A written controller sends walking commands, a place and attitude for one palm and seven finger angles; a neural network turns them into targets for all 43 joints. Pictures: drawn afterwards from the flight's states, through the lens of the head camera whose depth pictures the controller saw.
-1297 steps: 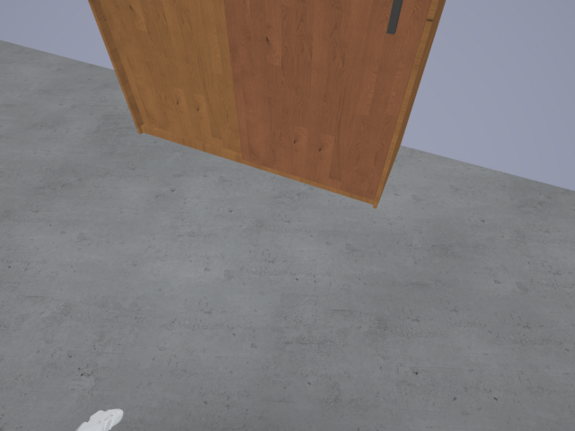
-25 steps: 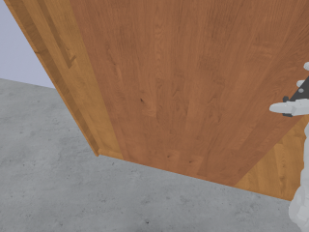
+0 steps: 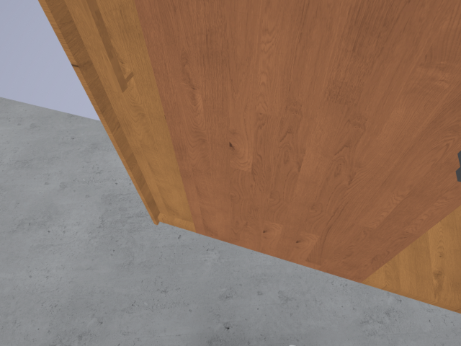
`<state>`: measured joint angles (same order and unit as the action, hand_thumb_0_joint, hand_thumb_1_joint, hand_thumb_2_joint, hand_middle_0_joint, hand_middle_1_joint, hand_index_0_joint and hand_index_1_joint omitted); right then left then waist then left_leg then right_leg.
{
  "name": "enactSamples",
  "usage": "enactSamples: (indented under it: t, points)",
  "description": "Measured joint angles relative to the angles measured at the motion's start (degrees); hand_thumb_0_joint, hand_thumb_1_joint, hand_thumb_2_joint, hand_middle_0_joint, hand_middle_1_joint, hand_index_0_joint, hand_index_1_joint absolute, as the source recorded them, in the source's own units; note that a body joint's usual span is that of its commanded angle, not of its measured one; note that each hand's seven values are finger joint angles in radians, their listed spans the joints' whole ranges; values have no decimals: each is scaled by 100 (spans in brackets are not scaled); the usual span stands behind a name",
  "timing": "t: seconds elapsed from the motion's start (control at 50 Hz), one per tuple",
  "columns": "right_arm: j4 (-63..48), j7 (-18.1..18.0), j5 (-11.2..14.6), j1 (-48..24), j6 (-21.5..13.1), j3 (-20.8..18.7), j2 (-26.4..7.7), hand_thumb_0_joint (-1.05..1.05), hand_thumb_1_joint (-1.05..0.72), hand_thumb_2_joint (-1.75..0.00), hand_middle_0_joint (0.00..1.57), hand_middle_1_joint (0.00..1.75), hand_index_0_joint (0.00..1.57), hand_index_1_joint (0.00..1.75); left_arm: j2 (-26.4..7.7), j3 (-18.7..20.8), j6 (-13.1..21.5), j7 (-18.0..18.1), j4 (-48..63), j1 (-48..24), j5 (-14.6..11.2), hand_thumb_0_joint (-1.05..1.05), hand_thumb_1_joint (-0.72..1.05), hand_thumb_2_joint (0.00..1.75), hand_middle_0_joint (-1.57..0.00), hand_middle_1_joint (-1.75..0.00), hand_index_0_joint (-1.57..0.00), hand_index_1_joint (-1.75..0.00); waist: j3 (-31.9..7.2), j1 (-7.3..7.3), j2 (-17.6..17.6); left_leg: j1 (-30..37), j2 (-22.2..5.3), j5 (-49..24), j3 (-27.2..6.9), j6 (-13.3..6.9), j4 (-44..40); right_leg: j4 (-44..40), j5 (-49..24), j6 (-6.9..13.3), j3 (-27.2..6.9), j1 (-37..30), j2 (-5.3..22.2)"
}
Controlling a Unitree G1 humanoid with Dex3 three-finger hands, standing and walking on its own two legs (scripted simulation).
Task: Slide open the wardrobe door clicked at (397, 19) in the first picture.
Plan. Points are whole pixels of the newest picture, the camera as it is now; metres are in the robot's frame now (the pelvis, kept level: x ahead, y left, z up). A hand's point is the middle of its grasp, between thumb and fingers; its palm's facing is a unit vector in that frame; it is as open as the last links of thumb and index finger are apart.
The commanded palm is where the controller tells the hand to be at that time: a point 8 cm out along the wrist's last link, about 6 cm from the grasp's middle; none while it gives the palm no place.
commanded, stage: slip the hand off the handle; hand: right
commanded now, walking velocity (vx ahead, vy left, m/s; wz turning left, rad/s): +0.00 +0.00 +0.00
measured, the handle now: out of the picture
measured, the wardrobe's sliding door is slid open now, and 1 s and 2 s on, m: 0.48 0.48 0.48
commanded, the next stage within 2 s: draw the hand back to the body in 0.72 s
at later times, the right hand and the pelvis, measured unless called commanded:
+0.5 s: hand out of the picture +0.36 -0.38 +0.15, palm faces +0.50 +0.84 -0.20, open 14.7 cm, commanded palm +0.30 -0.40 +0.17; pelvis +0.01 -0.03 +0.01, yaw -1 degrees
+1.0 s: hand out of the picture +0.29 -0.33 +0.18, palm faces +0.29 +0.96 -0.05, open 14.7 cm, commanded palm +0.24 -0.38 +0.17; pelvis -0.01 +0.00 +0.02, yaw -3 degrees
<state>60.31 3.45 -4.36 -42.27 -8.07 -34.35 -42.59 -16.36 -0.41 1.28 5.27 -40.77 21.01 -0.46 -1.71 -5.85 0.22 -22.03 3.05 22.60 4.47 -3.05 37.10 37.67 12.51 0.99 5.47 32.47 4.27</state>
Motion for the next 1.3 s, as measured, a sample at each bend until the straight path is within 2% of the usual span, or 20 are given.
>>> enactSamples:
  t: [0.08,0.14,0.2,0.26,0.4,0.48,0.6,0.7,0.78,0.86,0.9,0.96,1.02,1.06,1.12,1.18,1.3]
  points:
    - [133,86,33,8,-62,-164,-334,-1,55,-20,34,119,41,123,-33,26,-21,16,-84,125,-26,1,91,90,-20,-30,-20,-30,14,20,-25,-110,17,21,16,-3,45,87,38,-3,-23,136,18]
    - [-137,223,178,195,-144,-56,-350,-1,55,-20,30,117,35,120,-56,88,-32,27,-156,233,-60,1,91,90,-20,-30,-20,-29,27,116,-17,-100,17,17,24,9,6,110,65,13,-35,160,13]
    - [-589,411,456,523,-171,73,-160,-1,55,-20,28,116,31,118,-75,133,-27,44,-227,267,-116,1,91,90,-20,-30,-20,-29,29,222,1,0,-5,0,17,41,-82,79,86,47,-29,87,-15]
    - [-1106,493,691,905,-45,150,139,-1,55,-20,26,115,29,116,-66,158,18,62,-230,210,-179,1,91,90,-20,-30,-20,-29,-1,299,2,121,-39,-17,-9,80,-173,21,99,85,0,-24,-52]
    - [-2618,120,805,1879,315,268,924,-1,55,-20,25,115,26,115,57,104,269,60,22,-236,-168,1,91,90,-20,-30,-20,-29,-45,404,23,431,-119,-56,-61,158,-344,-111,105,159,63,-326,-136]
    - [-3285,-39,868,2248,565,387,1205,-1,55,-20,25,115,26,115,181,8,397,74,159,-551,-160,1,91,90,-20,-30,-20,-29,-50,514,45,633,-159,-89,-45,186,-450,-212,71,182,53,-515,-189]
    - [-3987,-114,969,2618,1001,700,1423,-1,55,-20,25,115,26,115,291,-140,516,139,279,-925,-189,1,91,90,-20,-30,-20,-29,-24,758,119,942,-210,-171,45,200,-644,-421,-52,193,-25,-793,-277]
    - [-4384,-165,1005,2815,1178,956,1629,-1,55,-20,25,115,25,115,312,-226,596,181,254,-1134,-188,1,90,90,-20,-30,-20,-30,46,924,163,1160,-240,-251,138,183,-791,-628,-201,179,-108,-1006,-339]
    - [-4538,-181,1033,2986,1212,1051,1729,-1,55,-20,25,115,25,115,332,-284,636,215,183,-1213,-178,1,90,90,-20,-30,-20,-30,87,971,170,1310,-230,-316,175,154,-901,-787,-307,149,-146,-1170,-347]
    - [-4277,-219,964,2842,1195,1030,1685,-1,56,-20,25,115,26,115,338,-320,674,267,75,-1204,-152,1,90,90,-20,-30,-20,-30,160,964,150,1403,-194,-361,221,103,-960,-884,-394,100,-197,-1270,-326]
    - [-4136,80,1344,2737,1208,983,1675,-1,55,-20,25,115,25,115,316,-338,699,313,-5,-1162,-217,1,90,90,-20,-30,-20,-30,223,947,150,1509,-171,-391,247,77,-1025,-940,-432,78,-227,-1365,-316]
    - [-4054,840,1843,2751,1280,900,1570,-1,55,-20,25,115,25,115,269,-370,738,396,-89,-1074,-307,1,90,90,-20,-30,-20,-30,237,909,145,1649,-130,-441,211,47,-1120,-1024,-462,48,-203,-1521,-275]
    - [-3936,1566,2181,2942,1288,807,1346,-1,55,-20,25,115,25,115,178,-373,796,413,-11,-969,-387,2,90,90,-20,-30,-20,-30,192,814,180,1681,-84,-450,131,31,-1118,-1018,-440,19,-135,-1586,-212]
    - [-3882,1816,2289,3106,1348,686,1207,-1,55,-20,25,115,25,115,112,-338,826,383,99,-892,-428,2,90,90,-20,-30,-20,-30,143,751,199,1627,-59,-426,75,21,-1049,-971,-407,1,-85,-1564,-171]
    - [-3967,1831,2370,3363,1413,490,1155,-1,55,-20,25,115,26,115,5,-249,888,316,250,-761,-471,2,90,90,-20,-30,-20,-30,88,717,230,1549,-30,-377,14,17,-935,-866,-344,-17,-32,-1512,-121]
    - [-4298,1713,2426,3672,1383,389,1275,-1,55,-20,25,115,25,115,-75,-168,941,267,307,-659,-494,2,90,90,-20,-30,-20,-30,38,749,242,1509,-22,-328,-21,30,-844,-779,-287,-22,-3,-1486,-100]
    - [-5062,1573,2475,4160,1387,528,1608,-1,55,-21,25,114,25,114,-82,-126,1040,297,243,-683,-501,2,91,90,-20,-30,-20,-29,36,860,234,1557,-36,-262,-16,50,-756,-660,-209,-5,-11,-1511,-110]
